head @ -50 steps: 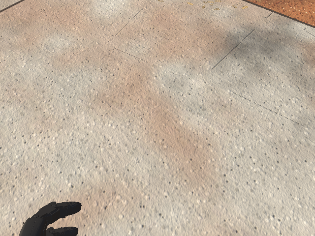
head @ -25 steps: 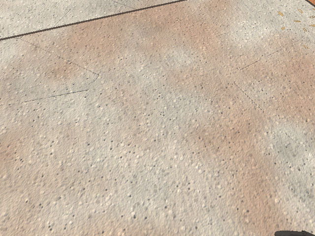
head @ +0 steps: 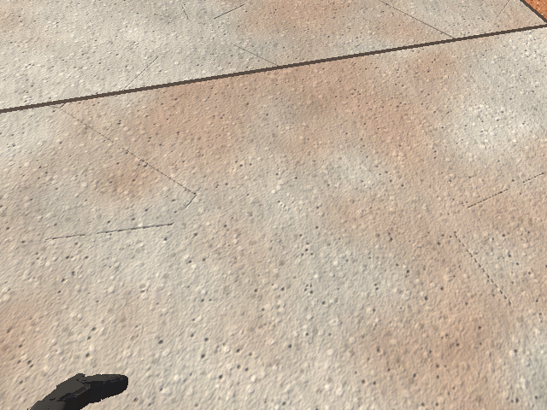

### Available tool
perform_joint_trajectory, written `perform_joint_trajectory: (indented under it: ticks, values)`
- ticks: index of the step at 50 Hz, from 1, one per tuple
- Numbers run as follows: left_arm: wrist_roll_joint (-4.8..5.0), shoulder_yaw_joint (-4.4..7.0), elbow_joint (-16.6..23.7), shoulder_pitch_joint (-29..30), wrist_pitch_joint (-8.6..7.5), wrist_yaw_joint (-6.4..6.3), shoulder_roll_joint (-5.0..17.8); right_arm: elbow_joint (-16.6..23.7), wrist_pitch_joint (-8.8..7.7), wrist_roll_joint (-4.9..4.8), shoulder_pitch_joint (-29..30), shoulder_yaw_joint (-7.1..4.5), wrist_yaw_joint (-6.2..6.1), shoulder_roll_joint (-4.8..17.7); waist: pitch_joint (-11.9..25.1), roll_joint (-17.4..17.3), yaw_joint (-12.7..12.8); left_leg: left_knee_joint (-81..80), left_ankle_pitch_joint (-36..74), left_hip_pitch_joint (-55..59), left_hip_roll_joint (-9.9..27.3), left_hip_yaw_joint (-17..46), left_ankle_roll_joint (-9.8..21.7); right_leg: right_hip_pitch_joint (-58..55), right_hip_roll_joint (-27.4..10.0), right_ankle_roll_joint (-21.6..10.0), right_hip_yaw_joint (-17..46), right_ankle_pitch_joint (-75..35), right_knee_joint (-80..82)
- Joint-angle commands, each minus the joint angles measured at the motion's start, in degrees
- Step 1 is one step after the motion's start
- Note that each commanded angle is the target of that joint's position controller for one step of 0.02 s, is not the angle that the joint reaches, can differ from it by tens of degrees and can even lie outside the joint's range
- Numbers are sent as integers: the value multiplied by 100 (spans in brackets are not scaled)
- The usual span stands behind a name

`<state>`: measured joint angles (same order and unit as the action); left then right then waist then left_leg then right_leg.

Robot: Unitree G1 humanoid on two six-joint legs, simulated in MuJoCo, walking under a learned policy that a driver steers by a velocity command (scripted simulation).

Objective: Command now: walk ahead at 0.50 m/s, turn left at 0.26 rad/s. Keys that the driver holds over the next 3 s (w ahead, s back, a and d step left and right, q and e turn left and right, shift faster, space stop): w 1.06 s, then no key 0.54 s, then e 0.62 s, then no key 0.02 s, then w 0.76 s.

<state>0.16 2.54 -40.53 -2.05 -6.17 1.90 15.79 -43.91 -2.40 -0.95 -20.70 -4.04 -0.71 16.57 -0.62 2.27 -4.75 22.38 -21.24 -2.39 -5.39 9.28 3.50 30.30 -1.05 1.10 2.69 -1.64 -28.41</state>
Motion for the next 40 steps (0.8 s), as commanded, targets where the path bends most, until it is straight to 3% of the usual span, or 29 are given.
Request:
perform_joint_trajectory:
  ticks: [1, 2, 3, 4, 5, 6, 7, 8, 9, 11, 14, 17, 21, 24, 26, 27, 28, 29, 30, 31, 32, 33, 34, 35, 37, 40]
  values:
    - [-11, 280, 282, -216, -150, -15, 807, 210, 0, 9, -11, -207, -23, 831, 108, -920, 454, 305, 3114, -61, 1469, 918, 640, -934, 96, -359, -203, 431, 319]
    - [-77, 365, 135, -945, -173, -43, 1017, 269, 3, 48, 23, -125, -6, 640, 752, -742, 791, 1355, 3347, -367, 1146, 648, 475, -2147, -239, -641, 72, 275, 156]
    - [-131, 460, 41, -1782, -169, -53, 1436, 352, -29, 141, -421, -5, -17, 340, 1708, 235, 884, 3155, 1789, -1628, 552, 219, 179, -4028, -1310, -1217, 1506, 287, -59]
    - [-51, 511, -252, -2210, -99, 24, 1526, 342, -107, -44, -962, 60, -7, 149, 2012, 1790, 736, 4669, -1173, -3433, -75, -66, -150, -5120, -2120, -1902, 3971, 2025, 922]
    - [97, 369, -212, -2071, -87, 36, 1000, 318, -135, -117, -444, -45, -6, 733, 1305, 891, 937, 5161, -1017, -4088, 276, 241, -122, -4709, -2025, -1680, 3995, 3236, 1239]
    - [73, 290, -158, -1675, -48, 10, 781, 470, -145, -101, 236, -91, 1, 886, 591, 382, 962, 5108, -483, -4239, 524, 27, -97, -3969, -1813, -1449, 3153, 3010, 1315]
    - [0, 234, -113, -1388, -13, 1, 704, 545, -155, -21, 547, -72, 6, 805, 218, 61, 839, 4873, -85, -4090, 751, -182, -115, -3282, -1578, -1386, 2548, 2318, 1429]
    - [-43, 195, -118, -1216, -1, -10, 603, 580, -173, 46, 641, -82, 26, 719, 32, 55, 704, 4506, 211, -3920, 939, -240, -140, -2847, -1383, -1372, 2160, 1778, 1550]
    - [-85, 160, -125, -1152, -12, -26, 538, 562, -172, 46, 557, -79, 47, 619, 58, 214, 579, 4277, 390, -3624, 1063, -278, -162, -2603, -1217, -1320, 1847, 1362, 1656]
    - [-34, 153, -207, -1205, -39, -41, 545, 514, -146, 34, 449, -42, 60, 424, 119, 337, 504, 3923, 481, -3459, 1123, -430, -241, -2434, -1095, -1376, 1424, 748, 1813]
    - [20, 215, -345, -1367, -27, -98, 803, 688, -140, 85, 937, 27, 58, 277, -18, 176, 591, 3018, 1068, -3707, 1198, -574, -403, -2400, -1103, -1461, 989, 49, 2021]
    - [58, 221, -465, -1550, 35, -134, 887, 790, -188, 73, 1459, 85, 108, 157, -83, 157, 765, 1916, 2048, -3469, 1102, -721, -438, -2389, -890, -1291, 476, -238, 2062]
    - [104, 217, -712, -2013, 119, -152, 950, 973, -247, 5, 2141, 110, 209, 146, -243, 132, 1010, 1073, 2601, -3188, 903, -857, -397, -2626, -997, -1222, 337, -215, 1968]
    - [121, 241, -852, -2144, 225, -183, 1020, 1107, -285, -12, 2390, 85, 300, 246, -321, 177, 953, 736, 2153, -3261, 832, -826, -207, -3198, -1270, -1126, 419, -566, 1678]
    - [119, 277, -876, -2053, 284, -216, 1135, 1047, -301, 7, 2072, 15, 318, 420, -104, 273, 687, 583, 1761, -2683, 670, -946, -31, -3411, -1308, -1007, 364, -1616, 1201]
    - [125, 276, -863, -1937, 313, -232, 1156, 884, -301, 31, 1494, -77, 296, 578, 254, 269, 331, 421, 1807, -1819, 512, -1108, 117, -3322, -1153, -897, 181, -2491, 539]
    - [82, 218, -810, -1901, 324, -248, 1032, 624, -289, 57, 594, -210, 241, 863, 872, 157, -72, 502, 1983, -416, 645, -1000, 325, -2787, -873, -725, -28, -2481, -543]
    - [-112, 75, -639, -1968, 300, -265, 678, 454, -245, 114, -446, -314, 164, 1309, 1795, -718, -355, 739, 2243, 1336, 1882, 447, 705, -1512, -439, -515, -292, -363, -2462]
    - [3, -76, -627, -2715, 171, -202, 140, 362, -234, 104, -435, -319, 221, 1494, 2364, -2134, 111, -52, 913, 2684, 2853, 3053, 1587, 508, 468, -278, 43, 3478, -4035]
    - [127, 71, -670, -2227, 77, -156, 822, 410, -222, 29, -296, -186, 221, 915, 1821, -1338, -123, -374, 110, 2308, 2632, 2953, 1363, 1146, 99, -324, 480, 3468, -4503]
    - [215, 130, -492, -1660, 16, -124, 992, 437, -228, 22, 99, -116, 205, 752, 1001, -1037, -68, -517, 332, 1520, 2420, 2089, 1143, 1369, -158, -374, 313, 2893, -4413]
    - [173, 118, -464, -1402, 2, -148, 895, 465, -231, 69, 441, -85, 212, 691, 595, -552, 108, -675, 947, 740, 2185, 1539, 1044, 1157, -401, -335, 175, 2392, -4159]
    - [80, 139, -454, -1317, 24, -158, 844, 476, -244, 112, 673, -53, 232, 565, 316, -489, 265, -847, 1485, 172, 1994, 1136, 1016, 963, -541, -276, 145, 2088, -3845]
    - [64, 139, -485, -1451, 75, -149, 759, 472, -269, 159, 784, -28, 235, 490, 295, -627, 446, -1011, 1790, -186, 1875, 881, 998, 634, -656, -235, 183, 1881, -3705]
    - [52, 103, -536, -1581, 187, -165, 546, 384, -341, 108, 802, -40, 244, 495, 260, -678, 585, -1269, 2128, -560, 1793, 525, 1079, 414, -706, -125, 120, 1731, -3426]
    - [-15, 81, -352, -1052, 250, -191, 475, 199, -370, 96, 633, -91, 182, 685, -15, -541, 524, -1509, 2401, -698, 1752, 128, 1120, 791, -753, 38, 81, 1024, -2651]
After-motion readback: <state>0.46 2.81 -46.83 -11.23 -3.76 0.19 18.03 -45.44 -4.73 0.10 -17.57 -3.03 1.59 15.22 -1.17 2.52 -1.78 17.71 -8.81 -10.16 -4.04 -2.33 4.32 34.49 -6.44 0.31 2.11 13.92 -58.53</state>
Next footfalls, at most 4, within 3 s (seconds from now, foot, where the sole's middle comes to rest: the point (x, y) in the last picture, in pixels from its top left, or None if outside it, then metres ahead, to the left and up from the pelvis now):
0.04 right None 0.19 -0.13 -0.77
0.56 left None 0.48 0.12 -0.77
1.10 right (289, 292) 0.79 -0.10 -0.77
1.50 left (200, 280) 0.85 0.14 -0.77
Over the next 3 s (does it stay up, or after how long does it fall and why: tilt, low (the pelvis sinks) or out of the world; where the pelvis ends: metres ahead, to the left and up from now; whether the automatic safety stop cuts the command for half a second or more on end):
stays up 1.01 -0.14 -0.02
